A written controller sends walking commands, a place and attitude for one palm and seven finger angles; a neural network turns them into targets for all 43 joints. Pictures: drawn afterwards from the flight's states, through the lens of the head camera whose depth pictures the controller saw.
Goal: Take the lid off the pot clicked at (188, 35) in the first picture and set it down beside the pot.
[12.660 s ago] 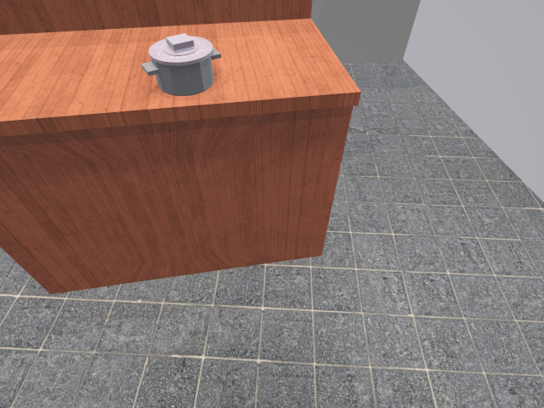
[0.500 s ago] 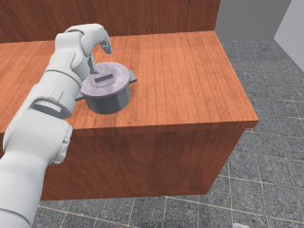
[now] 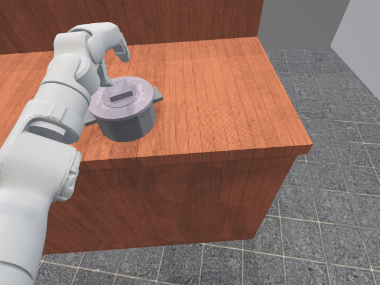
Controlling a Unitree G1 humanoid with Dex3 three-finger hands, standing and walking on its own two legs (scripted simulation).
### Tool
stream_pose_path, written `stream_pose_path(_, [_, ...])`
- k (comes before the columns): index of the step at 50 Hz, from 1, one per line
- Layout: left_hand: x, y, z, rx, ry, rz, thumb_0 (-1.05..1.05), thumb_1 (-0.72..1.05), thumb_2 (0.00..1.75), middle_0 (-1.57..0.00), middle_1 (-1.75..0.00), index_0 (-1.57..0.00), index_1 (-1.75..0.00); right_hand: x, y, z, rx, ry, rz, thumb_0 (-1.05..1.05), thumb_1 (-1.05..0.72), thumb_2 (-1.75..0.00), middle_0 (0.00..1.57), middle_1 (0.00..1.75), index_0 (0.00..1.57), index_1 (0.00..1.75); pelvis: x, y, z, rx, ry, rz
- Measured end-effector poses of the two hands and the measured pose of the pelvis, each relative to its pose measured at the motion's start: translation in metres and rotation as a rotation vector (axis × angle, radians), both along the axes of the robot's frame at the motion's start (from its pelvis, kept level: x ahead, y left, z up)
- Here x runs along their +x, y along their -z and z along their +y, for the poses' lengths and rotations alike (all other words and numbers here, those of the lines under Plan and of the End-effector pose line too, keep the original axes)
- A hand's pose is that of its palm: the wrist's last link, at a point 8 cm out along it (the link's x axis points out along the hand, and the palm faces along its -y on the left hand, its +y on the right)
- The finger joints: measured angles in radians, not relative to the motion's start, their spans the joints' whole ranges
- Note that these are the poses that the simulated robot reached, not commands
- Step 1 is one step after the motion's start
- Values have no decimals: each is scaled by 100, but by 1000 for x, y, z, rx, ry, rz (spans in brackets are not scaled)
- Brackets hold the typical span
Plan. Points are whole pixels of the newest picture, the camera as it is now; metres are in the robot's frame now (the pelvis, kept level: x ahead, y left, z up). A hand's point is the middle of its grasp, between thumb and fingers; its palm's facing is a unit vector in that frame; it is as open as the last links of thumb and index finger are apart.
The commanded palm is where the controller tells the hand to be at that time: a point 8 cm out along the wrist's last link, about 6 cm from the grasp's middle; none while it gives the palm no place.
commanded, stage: move the open hand above the knob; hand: left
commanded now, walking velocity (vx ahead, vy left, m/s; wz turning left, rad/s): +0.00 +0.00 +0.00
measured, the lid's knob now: (118, 90) +0.52 +0.15 +0.15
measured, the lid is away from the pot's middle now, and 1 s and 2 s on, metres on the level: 0.00 0.00 0.00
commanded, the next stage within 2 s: none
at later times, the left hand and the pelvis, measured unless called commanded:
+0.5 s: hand (102, 67) +0.49 +0.16 +0.22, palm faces -0.26 -0.05 -0.96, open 10.1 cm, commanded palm +0.48 +0.16 +0.27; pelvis +0.01 +0.01 +0.00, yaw +0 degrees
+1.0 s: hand (104, 69) +0.49 +0.16 +0.22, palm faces -0.26 -0.03 -0.96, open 10.1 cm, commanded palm +0.48 +0.16 +0.27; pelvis +0.00 +0.00 +0.00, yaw +1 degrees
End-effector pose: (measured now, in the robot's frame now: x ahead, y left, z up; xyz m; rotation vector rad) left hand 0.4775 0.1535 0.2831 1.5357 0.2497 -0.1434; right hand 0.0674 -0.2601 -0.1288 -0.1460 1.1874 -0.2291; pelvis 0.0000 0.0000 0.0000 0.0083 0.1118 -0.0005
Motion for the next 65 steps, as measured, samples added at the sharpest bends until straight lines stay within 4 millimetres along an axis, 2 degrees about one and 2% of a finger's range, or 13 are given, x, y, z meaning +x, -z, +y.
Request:
stream_pose_path(5, [3,3,7,-2,-29,17,0,-20,124,-82,-8,-82,-8,5,-1,4,4,0,-8,1,-90,-90,20,30,20,30,1,0,2,0,2,2])
stream_pose_path(20, [10,2,4,-7,-3,5,0,-20,124,-82,-8,-82,-8,24,-1,15,22,-32,-24,1,-90,-90,20,30,20,30,9,0,7,-2,-4,18])
stream_pose_path(25, [11,5,9,-13,-21,15,0,-20,124,-82,-8,-82,-8,26,-1,16,23,-32,-21,1,-90,-90,20,30,20,30,10,0,8,-3,-2,18])
stream_pose_path(40, [3,4,6,-4,-7,7,0,-20,124,-82,-8,-82,-8,33,-3,16,24,-53,-37,1,-90,-90,20,30,20,30,8,0,7,-3,-12,7])
stream_pose_path(47, [4,5,7,5,-28,18,0,-21,124,-82,-8,-82,-8,29,-3,14,18,-43,-34,1,-90,-90,20,30,20,30,5,0,5,-1,-10,6])
stream_pose_path(54, [6,2,0,-10,4,-2,0,-20,124,-82,-8,-82,-8,18,-1,10,10,-31,-14,1,-90,-90,20,30,20,30,5,0,3,-1,-7,13])
stream_pose_path(60, [11,7,4,-11,-42,29,0,-20,124,-82,-8,-82,-8,8,1,6,8,-7,13,1,-90,-90,20,30,20,30,5,0,2,0,0,13])
stream_pose_path(65, [10,1,3,-11,-3,-7,0,-20,124,-82,-8,-82,-8,7,0,3,2,-4,9,1,-90,-90,20,30,20,30,8,0,1,-2,2,15])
